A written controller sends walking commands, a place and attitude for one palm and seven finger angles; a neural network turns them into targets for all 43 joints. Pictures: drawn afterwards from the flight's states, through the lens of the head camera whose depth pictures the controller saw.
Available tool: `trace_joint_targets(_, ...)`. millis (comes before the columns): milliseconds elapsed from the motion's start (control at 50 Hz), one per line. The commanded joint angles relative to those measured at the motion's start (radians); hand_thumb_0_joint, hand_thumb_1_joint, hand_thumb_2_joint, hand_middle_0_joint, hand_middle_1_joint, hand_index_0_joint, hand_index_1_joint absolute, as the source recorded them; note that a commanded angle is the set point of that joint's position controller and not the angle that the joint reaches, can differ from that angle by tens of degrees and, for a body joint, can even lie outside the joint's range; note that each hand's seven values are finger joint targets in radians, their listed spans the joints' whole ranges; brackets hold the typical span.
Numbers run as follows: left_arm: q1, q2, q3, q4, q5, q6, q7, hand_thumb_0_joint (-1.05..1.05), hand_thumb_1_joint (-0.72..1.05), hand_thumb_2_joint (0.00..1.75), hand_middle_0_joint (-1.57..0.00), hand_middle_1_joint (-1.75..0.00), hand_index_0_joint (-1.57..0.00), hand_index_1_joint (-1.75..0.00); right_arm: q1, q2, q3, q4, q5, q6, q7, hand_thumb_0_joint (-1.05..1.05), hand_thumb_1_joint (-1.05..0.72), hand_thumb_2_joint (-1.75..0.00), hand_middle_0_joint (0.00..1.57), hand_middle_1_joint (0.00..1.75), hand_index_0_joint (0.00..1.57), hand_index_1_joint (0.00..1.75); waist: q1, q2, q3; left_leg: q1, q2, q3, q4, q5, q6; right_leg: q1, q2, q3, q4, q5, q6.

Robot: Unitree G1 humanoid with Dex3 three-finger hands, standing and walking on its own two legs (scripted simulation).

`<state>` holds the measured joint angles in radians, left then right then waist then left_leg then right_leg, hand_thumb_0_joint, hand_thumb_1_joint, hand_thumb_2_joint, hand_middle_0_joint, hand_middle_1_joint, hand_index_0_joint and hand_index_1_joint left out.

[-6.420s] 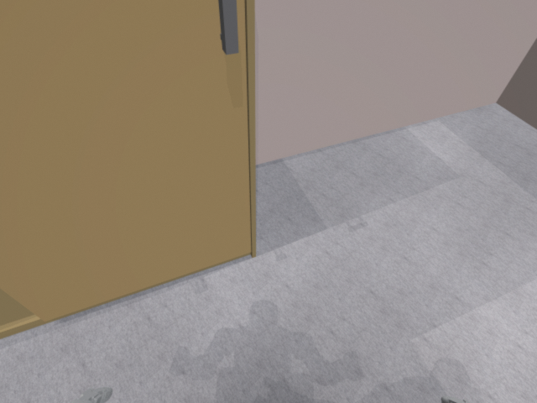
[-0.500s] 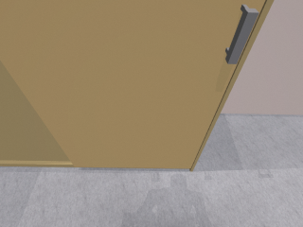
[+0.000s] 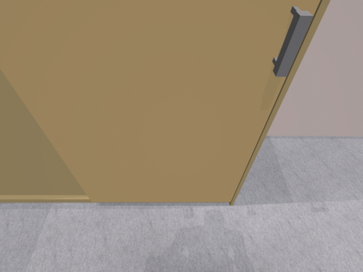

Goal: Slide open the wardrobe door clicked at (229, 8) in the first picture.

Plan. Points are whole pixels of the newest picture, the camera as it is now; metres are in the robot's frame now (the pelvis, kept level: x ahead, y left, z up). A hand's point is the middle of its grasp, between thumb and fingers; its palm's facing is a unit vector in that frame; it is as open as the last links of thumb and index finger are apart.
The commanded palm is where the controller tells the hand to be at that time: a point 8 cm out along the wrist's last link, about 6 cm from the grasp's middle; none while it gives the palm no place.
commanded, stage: shuffle to correct the standing spot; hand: right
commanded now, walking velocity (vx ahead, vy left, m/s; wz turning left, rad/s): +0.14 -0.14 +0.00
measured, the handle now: (287, 42) +0.58 -0.21 +0.23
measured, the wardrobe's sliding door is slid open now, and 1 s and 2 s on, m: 0.00 0.00 0.00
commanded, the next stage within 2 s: come to a stop and stand still in 0.52 s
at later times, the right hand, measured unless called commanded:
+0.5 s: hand out of the picture -0.01 -0.23 -0.19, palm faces +0.01 +0.99 -0.17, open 7.4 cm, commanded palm none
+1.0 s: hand (265, 261) +0.20 -0.21 -0.17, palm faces +0.01 +0.98 -0.21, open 7.3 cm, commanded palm none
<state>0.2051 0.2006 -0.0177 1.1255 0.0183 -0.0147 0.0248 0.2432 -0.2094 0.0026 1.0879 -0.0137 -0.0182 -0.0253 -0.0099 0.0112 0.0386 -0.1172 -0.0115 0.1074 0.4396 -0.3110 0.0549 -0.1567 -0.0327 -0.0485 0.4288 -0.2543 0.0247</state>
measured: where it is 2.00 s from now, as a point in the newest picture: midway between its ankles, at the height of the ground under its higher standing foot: outside the picture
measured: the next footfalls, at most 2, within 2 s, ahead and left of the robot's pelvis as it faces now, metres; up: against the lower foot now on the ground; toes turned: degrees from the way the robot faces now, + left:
right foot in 0.38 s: +0.11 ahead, -0.15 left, +0.00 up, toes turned -5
left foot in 0.76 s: +0.15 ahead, +0.02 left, +0.00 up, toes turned +1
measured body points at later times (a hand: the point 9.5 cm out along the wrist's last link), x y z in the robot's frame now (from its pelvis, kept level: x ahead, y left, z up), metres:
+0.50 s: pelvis +0.05 -0.06 -0.01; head +0.07 -0.08 +0.44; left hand +0.07 +0.17 -0.16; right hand +0.00 -0.29 -0.17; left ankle -0.02 +0.05 -0.68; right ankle +0.07 -0.15 -0.74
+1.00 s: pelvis +0.11 -0.04 -0.01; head +0.14 -0.04 +0.44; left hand +0.09 +0.16 -0.17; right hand +0.20 -0.26 -0.16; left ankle +0.12 +0.03 -0.74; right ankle +0.07 -0.15 -0.74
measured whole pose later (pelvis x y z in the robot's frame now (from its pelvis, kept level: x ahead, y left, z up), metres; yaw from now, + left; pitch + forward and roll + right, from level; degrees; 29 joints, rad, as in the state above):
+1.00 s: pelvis +0.11 -0.04 -0.01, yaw +1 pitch +0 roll -2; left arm 0.30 0.10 0.01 1.08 0.02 0.00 0.04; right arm 0.16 -0.14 -0.02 0.99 -0.01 -0.01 -0.05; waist 0.01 0.03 0.06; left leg -0.29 0.02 0.11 0.58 -0.30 0.07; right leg -0.16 0.01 -0.13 0.48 -0.32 -0.01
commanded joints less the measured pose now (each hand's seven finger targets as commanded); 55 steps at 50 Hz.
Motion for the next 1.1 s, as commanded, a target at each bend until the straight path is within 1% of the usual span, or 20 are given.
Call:
trace_joint_targets(0,0.041,0.112,0.018,-0.039,-0.004,-0.014,0.011,0.00,0.90,0.90,-0.20,-0.30,-0.20,-0.30,0.057,-0.130,-0.030,-0.027,0.000,-0.013,-0.005,0.00,-0.90,-0.90,0.20,0.30,0.20,0.30,-0.005,-0.001,-0.021,0.004,0.156,-0.133,-0.087,0.316,-0.006,-0.018,-0.073,0.055,-0.031,0.200,-0.044)
trace_joint_targets(100,0.044,0.064,0.016,-0.061,0.006,0.004,-0.002,0.00,0.90,0.90,-0.20,-0.30,-0.20,-0.30,0.145,-0.143,-0.047,-0.015,-0.008,0.001,-0.004,0.00,-0.90,-0.90,0.20,0.30,0.20,0.30,-0.041,0.109,0.066,0.034,0.276,-0.284,-0.193,0.003,0.071,-0.223,-0.009,-0.026,0.136,-0.110,-0.025)
trace_joint_targets(200,-0.004,0.061,0.029,-0.117,0.003,0.001,-0.014,0.00,0.90,0.90,-0.20,-0.30,-0.20,-0.30,0.206,-0.136,-0.062,-0.028,-0.019,-0.012,-0.007,0.00,-0.90,-0.90,0.20,0.30,0.20,0.30,-0.060,0.087,0.119,0.054,0.386,-0.373,-0.218,0.166,0.187,-0.399,-0.048,0.012,0.376,-0.212,-0.030)
trace_joint_targets(260,0.027,0.031,0.030,-0.125,-0.003,-0.007,-0.025,0.00,0.90,0.90,-0.20,-0.30,-0.20,-0.30,0.180,-0.143,-0.068,-0.040,-0.021,-0.017,-0.006,0.00,-0.90,-0.90,0.20,0.30,0.20,0.30,-0.033,0.068,0.078,0.013,0.342,-0.273,-0.155,0.308,0.162,-0.278,-0.035,-0.018,0.261,-0.145,-0.027)
trace_joint_targets(320,0.168,0.025,0.029,-0.083,-0.002,-0.020,-0.019,0.00,0.90,0.90,-0.20,-0.30,-0.20,-0.30,0.144,-0.122,-0.063,-0.040,-0.010,-0.008,0.002,0.00,-0.90,-0.90,0.20,0.30,0.20,0.30,0.030,0.063,0.026,-0.147,0.208,-0.147,-0.012,0.210,0.074,0.020,0.015,-0.084,0.040,0.037,-0.032)
trace_joint_targets(340,0.241,0.072,0.039,-0.063,0.003,-0.026,-0.010,0.00,0.90,0.90,-0.20,-0.30,-0.20,-0.30,0.142,-0.084,-0.054,-0.046,-0.010,-0.003,0.005,0.00,-0.90,-0.90,0.20,0.30,0.20,0.30,0.057,-0.040,-0.003,-0.234,0.143,-0.097,0.125,0.107,0.039,0.136,-0.048,-0.009,0.000,0.076,-0.057)
trace_joint_targets(360,0.309,0.148,0.059,-0.055,0.011,-0.028,-0.004,0.00,0.90,0.90,-0.20,-0.30,-0.20,-0.30,0.134,-0.029,-0.046,-0.069,-0.011,0.000,0.008,0.00,-0.90,-0.90,0.20,0.30,0.20,0.30,0.074,-0.262,-0.024,-0.374,0.038,0.012,0.339,-0.182,-0.010,0.195,-0.242,0.245,-0.090,0.104,-0.151)
trace_joint_targets(380,0.352,0.175,0.061,-0.056,0.008,-0.016,0.001,0.00,0.90,0.90,-0.20,-0.30,-0.20,-0.30,0.103,-0.020,-0.043,-0.094,-0.014,0.001,0.005,0.00,-0.90,-0.90,0.20,0.30,0.20,0.30,0.085,-0.284,-0.020,-0.437,0.006,-0.008,0.552,-0.354,-0.008,0.157,-0.337,0.360,-0.182,0.089,-0.243)
trace_joint_targets(420,0.253,0.107,0.047,-0.085,0.003,-0.018,0.000,0.00,0.90,0.90,-0.20,-0.30,-0.20,-0.30,0.072,-0.013,-0.046,-0.090,-0.022,0.005,0.004,0.00,-0.90,-0.90,0.20,0.30,0.20,0.30,0.055,-0.204,0.051,-0.467,0.082,-0.065,0.707,-0.275,0.009,0.003,-0.323,0.334,-0.233,-0.064,-0.262)
trace_joint_targets(460,0.172,0.065,0.035,-0.110,0.003,-0.025,0.000,0.00,0.90,0.90,-0.20,-0.30,-0.20,-0.30,0.093,0.001,-0.046,-0.070,-0.024,0.007,0.014,0.00,-0.90,-0.90,0.20,0.30,0.20,0.30,0.012,-0.089,0.065,-0.426,0.106,-0.069,0.706,-0.160,-0.001,-0.082,-0.272,0.253,-0.243,-0.023,-0.239)
trace_joint_targets(520,0.184,0.064,0.035,-0.101,0.005,-0.036,0.005,0.00,0.90,0.90,-0.20,-0.30,-0.20,-0.30,0.132,0.042,-0.041,-0.059,-0.021,0.017,0.016,0.00,-0.90,-0.90,0.20,0.30,0.20,0.30,-0.009,-0.084,0.013,-0.357,0.099,-0.033,0.597,-0.101,-0.023,-0.075,-0.214,0.141,-0.234,0.098,-0.231)
trace_joint_targets(620,0.244,0.060,0.041,-0.077,0.013,-0.030,0.002,0.00,0.90,0.90,-0.20,-0.30,-0.20,-0.30,0.041,0.049,-0.038,-0.106,-0.022,0.011,0.011,0.00,-0.90,-0.90,0.20,0.30,0.20,0.30,0.018,-0.082,0.009,-0.299,0.073,-0.004,0.337,-0.115,-0.031,-0.027,-0.212,0.132,-0.192,0.162,-0.249)
trace_joint_targets(680,0.242,0.035,0.034,-0.062,0.009,-0.027,0.011,0.00,0.90,0.90,-0.20,-0.30,-0.20,-0.30,0.063,0.050,-0.038,-0.092,-0.016,0.000,0.000,0.00,-0.90,-0.90,0.20,0.30,0.20,0.30,-0.012,-0.019,-0.011,-0.133,0.063,-0.021,0.089,0.047,-0.044,-0.059,-0.192,0.089,-0.077,0.326,-0.188)
trace_joint_targets(700,0.235,0.021,0.031,-0.058,0.001,-0.030,0.012,0.00,0.90,0.90,-0.20,-0.30,-0.20,-0.30,0.083,0.027,-0.041,-0.083,-0.015,-0.008,-0.005,0.00,-0.90,-0.90,0.20,0.30,0.20,0.30,-0.026,0.024,-0.035,-0.040,0.085,-0.055,-0.016,0.161,-0.049,-0.080,-0.152,0.058,-0.026,0.300,-0.138)
trace_joint_targets(740,0.238,-0.016,0.021,-0.066,-0.014,-0.032,0.009,0.00,0.90,0.90,-0.20,-0.30,-0.20,-0.30,0.125,-0.069,-0.047,-0.058,-0.007,-0.023,-0.016,0.00,-0.90,-0.90,0.20,0.30,0.20,0.30,-0.016,0.160,-0.074,0.112,0.303,-0.275,-0.015,0.581,0.037,-0.209,-0.054,-0.009,0.020,0.001,-0.043)
trace_joint_targets(780,0.251,-0.040,0.025,-0.047,-0.012,-0.011,0.012,0.00,0.90,0.90,-0.20,-0.30,-0.20,-0.30,0.087,-0.087,-0.049,-0.067,0.001,-0.017,-0.019,0.00,-0.90,-0.90,0.20,0.30,0.20,0.30,0.003,0.157,-0.043,0.025,0.327,-0.246,0.025,0.775,0.094,-0.148,-0.034,-0.005,0.019,-0.058,-0.019)
trace_joint_targets(820,0.264,-0.040,0.028,-0.031,-0.012,0.002,0.015,0.00,0.90,0.90,-0.20,-0.30,-0.20,-0.30,0.046,-0.064,-0.043,-0.078,0.004,-0.009,-0.024,0.00,-0.90,-0.90,0.20,0.30,0.20,0.30,0.013,0.160,-0.025,-0.036,0.275,-0.190,0.027,0.726,0.070,-0.091,-0.048,0.000,0.009,0.036,-0.018)
trace_joint_targets(920,0.230,0.000,0.046,-0.049,-0.001,0.007,0.025,0.00,0.90,0.90,-0.20,-0.30,-0.20,-0.30,0.028,-0.063,-0.056,-0.107,0.002,0.010,-0.027,0.00,-0.90,-0.90,0.20,0.30,0.20,0.30,0.000,-0.046,-0.050,-0.071,0.192,-0.145,0.110,0.584,0.019,-0.016,-0.101,0.016,0.016,0.440,-0.041)
trace_joint_targets(1000,0.195,0.010,0.060,-0.088,0.002,0.018,0.025,0.00,0.90,0.90,-0.20,-0.30,-0.20,-0.30,0.030,-0.071,-0.067,-0.125,-0.005,0.016,-0.027,0.00,-0.90,-0.90,0.20,0.30,0.20,0.30,0.000,-0.040,-0.103,-0.066,0.208,-0.175,0.102,0.558,0.032,-0.013,-0.093,-0.002,0.078,0.365,-0.042)
trace_joint_targets(1080,0.161,-0.012,0.060,-0.114,-0.002,0.035,0.016,0.00,0.90,0.90,-0.20,-0.30,-0.20,-0.30,0.017,-0.095,-0.067,-0.124,-0.010,0.020,-0.024,0.00,-0.90,-0.90,0.20,0.30,0.20,0.30,0.005,0.107,-0.081,-0.085,0.303,-0.284,-0.030,0.447,0.099,-0.074,-0.022,-0.024,0.142,-0.011,-0.014)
